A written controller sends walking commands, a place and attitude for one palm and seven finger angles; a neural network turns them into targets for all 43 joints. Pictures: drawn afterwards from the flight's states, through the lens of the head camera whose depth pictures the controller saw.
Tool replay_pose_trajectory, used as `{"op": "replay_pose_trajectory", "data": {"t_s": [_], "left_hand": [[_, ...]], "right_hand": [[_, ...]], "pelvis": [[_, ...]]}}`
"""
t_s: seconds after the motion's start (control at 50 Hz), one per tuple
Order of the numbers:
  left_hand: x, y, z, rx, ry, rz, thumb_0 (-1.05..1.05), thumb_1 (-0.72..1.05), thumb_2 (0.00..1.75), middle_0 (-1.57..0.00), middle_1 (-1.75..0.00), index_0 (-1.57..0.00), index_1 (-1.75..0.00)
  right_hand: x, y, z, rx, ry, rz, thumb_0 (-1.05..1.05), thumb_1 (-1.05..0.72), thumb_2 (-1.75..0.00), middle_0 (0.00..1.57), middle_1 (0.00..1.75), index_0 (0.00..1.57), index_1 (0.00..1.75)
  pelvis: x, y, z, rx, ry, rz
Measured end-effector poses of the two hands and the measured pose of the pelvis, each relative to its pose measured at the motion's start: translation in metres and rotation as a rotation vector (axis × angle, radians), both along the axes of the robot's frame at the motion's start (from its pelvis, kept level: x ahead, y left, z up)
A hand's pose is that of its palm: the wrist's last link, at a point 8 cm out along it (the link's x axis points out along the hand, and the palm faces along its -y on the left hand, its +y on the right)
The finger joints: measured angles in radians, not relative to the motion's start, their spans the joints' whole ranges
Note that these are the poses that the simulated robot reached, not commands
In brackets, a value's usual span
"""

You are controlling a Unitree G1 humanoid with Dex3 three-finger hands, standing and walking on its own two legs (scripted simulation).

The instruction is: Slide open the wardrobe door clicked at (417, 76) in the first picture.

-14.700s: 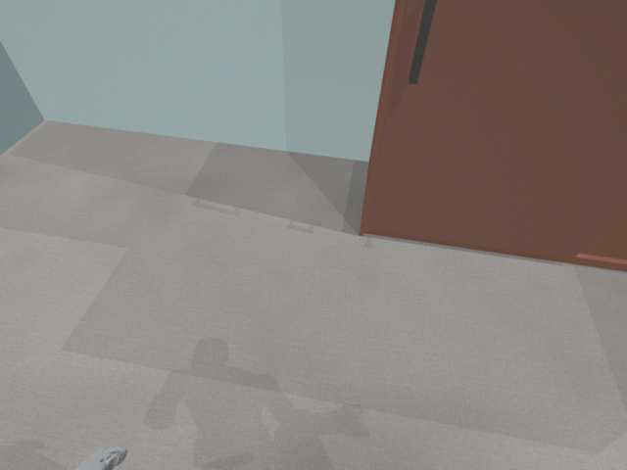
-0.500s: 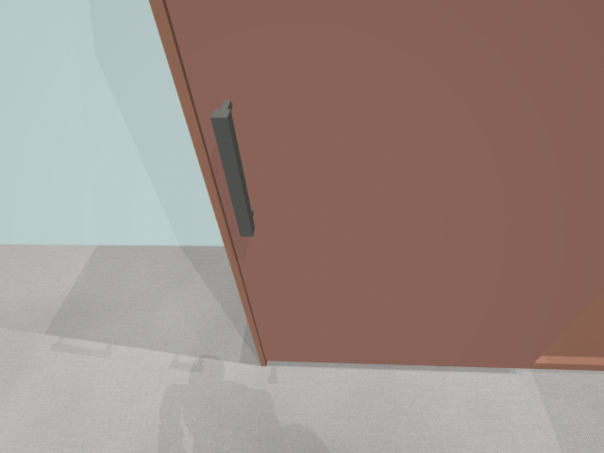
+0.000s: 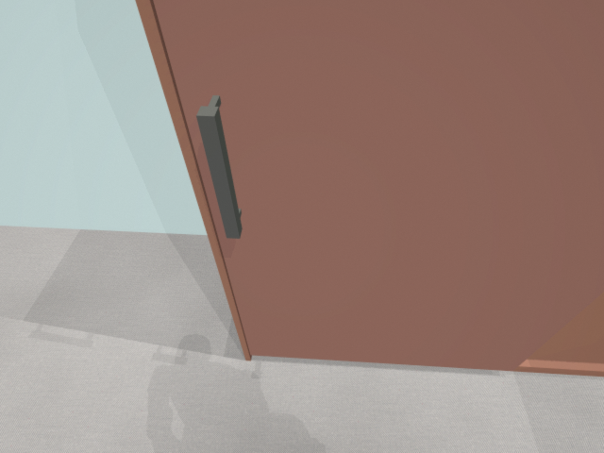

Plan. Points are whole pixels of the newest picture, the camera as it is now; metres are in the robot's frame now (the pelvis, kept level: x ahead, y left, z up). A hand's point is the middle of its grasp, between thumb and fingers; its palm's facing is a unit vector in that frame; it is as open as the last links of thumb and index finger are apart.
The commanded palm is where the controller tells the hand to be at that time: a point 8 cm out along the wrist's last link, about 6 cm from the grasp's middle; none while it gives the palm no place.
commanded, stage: look again from close up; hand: left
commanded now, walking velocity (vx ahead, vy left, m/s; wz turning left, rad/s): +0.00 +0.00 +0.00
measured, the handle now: (225, 173) +0.51 +0.16 +0.09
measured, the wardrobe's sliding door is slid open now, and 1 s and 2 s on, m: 0.00 0.00 0.00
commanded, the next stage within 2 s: raise the hand with hooked fingers in 0.38 s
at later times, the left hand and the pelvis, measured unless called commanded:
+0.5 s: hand out of the picture +0.01 +0.16 -0.17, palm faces +0.03 -0.98 -0.21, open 7.3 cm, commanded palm +0.09 +0.22 -0.07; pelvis +0.00 -0.01 +0.00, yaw +0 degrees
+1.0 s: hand out of the picture +0.13 +0.20 -0.04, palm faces +0.15 -0.99 -0.01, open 9.1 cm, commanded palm +0.13 +0.25 -0.01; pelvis -0.03 -0.01 -0.07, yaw +2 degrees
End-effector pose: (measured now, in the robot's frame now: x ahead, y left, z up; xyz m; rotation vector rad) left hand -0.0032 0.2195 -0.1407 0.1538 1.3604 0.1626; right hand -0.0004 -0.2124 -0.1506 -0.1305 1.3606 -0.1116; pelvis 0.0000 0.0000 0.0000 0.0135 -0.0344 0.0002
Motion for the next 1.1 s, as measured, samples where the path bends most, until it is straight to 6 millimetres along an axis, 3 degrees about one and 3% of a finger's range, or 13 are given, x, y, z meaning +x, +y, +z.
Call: {"op": "replay_pose_trajectory", "data": {"t_s": [0.22, 0.5, 0.54, 0.66, 0.7, 0.74, 0.78, 0.84, 0.9, 0.94, 1.02, 1.1], "left_hand": [[0.017, 0.001, 0.003, 0.017, -0.038, -0.007, 0.01, 0.92, 0.9, -0.2, -0.3, -0.2, -0.3], [0.006, -0.008, 0.001, 0.011, -0.01, -0.003, 0.0, 0.92, 0.9, -0.2, -0.3, -0.2, -0.3], [0.027, 0.001, 0.019, 0.023, -0.173, 0.097, 0.01, 0.92, 0.9, -0.2, -0.3, -0.2, -0.3], [0.14, 0.017, 0.128, 0.069, -0.939, 0.067, 0.02, 0.87, 0.88, -0.2, -0.34, -0.2, -0.34], [0.169, 0.013, 0.151, 0.018, -1.156, 0.017, 0.02, 0.84, 0.86, -0.2, -0.36, -0.2, -0.36], [0.183, 0.006, 0.161, -0.061, -1.328, -0.04, 0.01, 0.8, 0.85, -0.2, -0.38, -0.2, -0.38], [0.183, -0.003, 0.158, -0.134, -1.431, -0.12, 0.01, 0.76, 0.83, -0.2, -0.41, -0.21, -0.41], [0.163, -0.006, 0.131, -0.193, -1.4, -0.219, 0.0, 0.69, 0.8, -0.21, -0.45, -0.21, -0.45], [0.133, 0.004, 0.098, -0.209, -1.258, -0.163, 0.01, 0.61, 0.77, -0.22, -0.49, -0.22, -0.49], [0.115, 0.016, 0.088, -0.169, -1.204, -0.083, 0.01, 0.57, 0.76, -0.23, -0.52, -0.23, -0.52], [0.103, 0.04, 0.111, -0.028, -1.277, -0.027, 0.01, 0.47, 0.72, -0.23, -0.58, -0.23, -0.58], [0.127, 0.044, 0.149, -0.006, -1.439, -0.145, 0.01, 0.38, 0.68, -0.23, -0.64, -0.23, -0.64]], "right_hand": [[-0.004, -0.006, 0.0, 0.002, 0.021, -0.007, 0.01, -0.92, -0.9, 0.2, 0.3, 0.2, 0.3], [-0.013, -0.015, 0.001, -0.006, 0.048, -0.009, 0.0, -0.91, -0.9, 0.2, 0.3, 0.19, 0.3], [-0.002, -0.019, 0.004, -0.043, -0.035, 0.001, 0.01, -0.91, -0.9, 0.2, 0.3, 0.2, 0.3], [0.076, -0.034, 0.027, -0.071, -0.49, 0.066, 0.01, -0.91, -0.9, 0.2, 0.3, 0.2, 0.3], [0.105, -0.04, 0.043, -0.089, -0.633, 0.092, 0.01, -0.91, -0.9, 0.2, 0.3, 0.2, 0.3], [0.131, -0.046, 0.059, -0.106, -0.757, 0.123, 0.01, -0.91, -0.9, 0.2, 0.3, 0.2, 0.3], [0.152, -0.051, 0.073, -0.124, -0.86, 0.16, 0.01, -0.91, -0.9, 0.2, 0.3, 0.2, 0.3], [0.175, -0.055, 0.084, -0.148, -0.948, 0.198, 0.01, -0.91, -0.9, 0.2, 0.3, 0.2, 0.3], [0.19, -0.052, 0.086, -0.163, -0.964, 0.229, 0.01, -0.91, -0.9, 0.2, 0.3, 0.2, 0.3], [0.195, -0.045, 0.083, -0.163, -0.955, 0.253, 0.01, -0.91, -0.9, 0.2, 0.3, 0.19, 0.3], [0.194, -0.021, 0.063, -0.123, -0.899, 0.298, 0.01, -0.91, -0.9, 0.2, 0.3, 0.19, 0.3], [0.179, 0.007, 0.035, -0.05, -0.821, 0.31, 0.01, -0.91, -0.9, 0.2, 0.3, 0.2, 0.3]], "pelvis": [[0.003, -0.006, 0.001, 0.0, -0.004, 0.001], [0.0, -0.011, 0.0, -0.004, 0.001, -0.002], [-0.004, -0.01, -0.001, -0.007, -0.015, -0.008], [-0.015, -0.006, -0.007, 0.003, 0.006, 0.026], [-0.022, -0.008, -0.014, 0.005, 0.042, 0.029], [-0.027, -0.009, -0.023, 0.009, 0.074, 0.018], [-0.031, -0.01, -0.035, 0.012, 0.1, 0.008], [-0.033, -0.011, -0.052, 0.017, 0.135, -0.003], [-0.034, -0.01, -0.062, 0.013, 0.151, 0.006], [-0.034, -0.009, -0.065, 0.002, 0.156, 0.018], [-0.033, -0.006, -0.068, -0.03, 0.155, 0.046], [-0.034, 0.0, -0.069, -0.053, 0.158, 0.065]]}}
